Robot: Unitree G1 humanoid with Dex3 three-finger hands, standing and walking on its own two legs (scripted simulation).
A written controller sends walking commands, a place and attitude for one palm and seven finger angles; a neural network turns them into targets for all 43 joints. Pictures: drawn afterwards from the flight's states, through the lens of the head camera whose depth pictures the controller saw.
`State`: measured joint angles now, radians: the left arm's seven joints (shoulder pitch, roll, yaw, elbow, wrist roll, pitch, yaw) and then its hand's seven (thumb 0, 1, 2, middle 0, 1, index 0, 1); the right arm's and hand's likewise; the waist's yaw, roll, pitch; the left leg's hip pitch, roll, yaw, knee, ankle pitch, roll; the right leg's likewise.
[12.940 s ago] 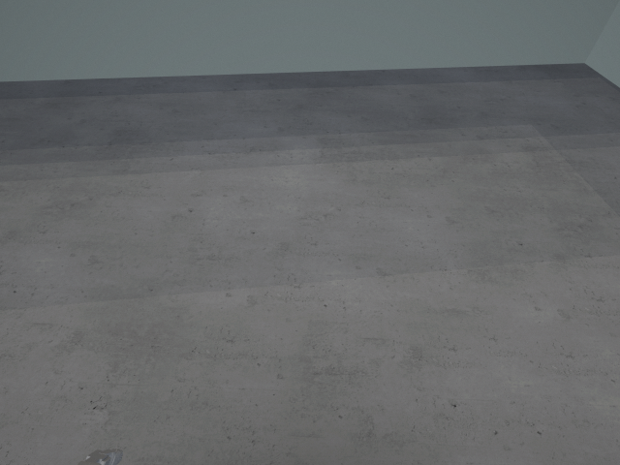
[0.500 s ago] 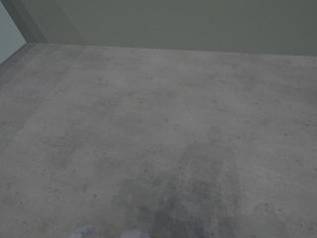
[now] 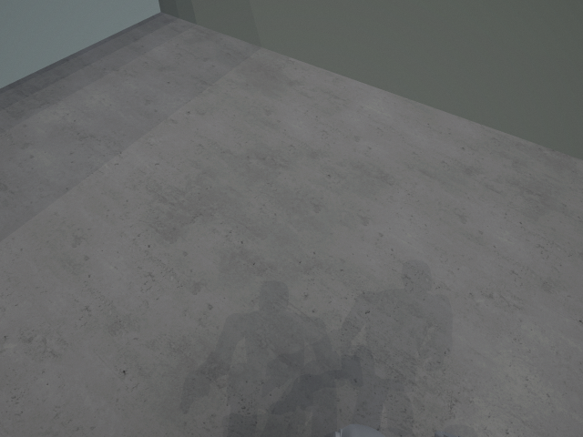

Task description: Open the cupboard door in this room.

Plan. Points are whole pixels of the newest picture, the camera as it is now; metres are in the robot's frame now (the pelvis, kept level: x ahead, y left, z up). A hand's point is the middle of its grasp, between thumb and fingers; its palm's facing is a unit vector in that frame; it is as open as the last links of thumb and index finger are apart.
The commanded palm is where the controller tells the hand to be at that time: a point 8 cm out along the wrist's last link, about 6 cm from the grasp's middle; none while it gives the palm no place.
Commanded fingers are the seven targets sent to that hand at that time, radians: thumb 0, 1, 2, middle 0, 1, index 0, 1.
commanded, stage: turn or walk to find it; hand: left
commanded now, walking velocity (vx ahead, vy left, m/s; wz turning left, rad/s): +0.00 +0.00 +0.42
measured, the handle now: out of the picture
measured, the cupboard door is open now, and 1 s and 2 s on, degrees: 0 0 0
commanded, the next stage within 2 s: none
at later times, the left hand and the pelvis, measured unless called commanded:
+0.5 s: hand out of the picture +0.02 +0.15 -0.14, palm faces +0.22 -0.94 -0.27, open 7.3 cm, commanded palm none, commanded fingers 0.00 0.90 0.90 -0.20 -0.30 -0.20 -0.30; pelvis -0.03 -0.05 +0.00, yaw +13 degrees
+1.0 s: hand out of the picture -0.11 +0.20 -0.17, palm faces +0.46 -0.85 -0.25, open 7.3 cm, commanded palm none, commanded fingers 0.00 0.90 0.90 -0.20 -0.30 -0.20 -0.30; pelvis -0.06 -0.02 +0.00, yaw +25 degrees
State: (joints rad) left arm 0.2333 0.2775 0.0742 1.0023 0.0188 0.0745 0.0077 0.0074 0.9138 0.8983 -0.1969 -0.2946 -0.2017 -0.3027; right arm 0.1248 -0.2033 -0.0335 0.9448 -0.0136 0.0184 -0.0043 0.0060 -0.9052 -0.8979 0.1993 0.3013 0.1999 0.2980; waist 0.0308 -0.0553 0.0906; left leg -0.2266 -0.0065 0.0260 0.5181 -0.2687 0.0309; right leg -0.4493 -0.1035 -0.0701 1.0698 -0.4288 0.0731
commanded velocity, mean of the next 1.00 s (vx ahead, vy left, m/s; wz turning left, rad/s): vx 0.00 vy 0.00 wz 0.42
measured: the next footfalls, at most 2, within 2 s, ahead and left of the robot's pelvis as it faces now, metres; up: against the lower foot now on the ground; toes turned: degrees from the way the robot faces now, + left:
right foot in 0.30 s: +0.03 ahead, -0.14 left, +0.00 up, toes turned +3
left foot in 0.78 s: -0.07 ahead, +0.10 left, +0.00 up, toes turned +25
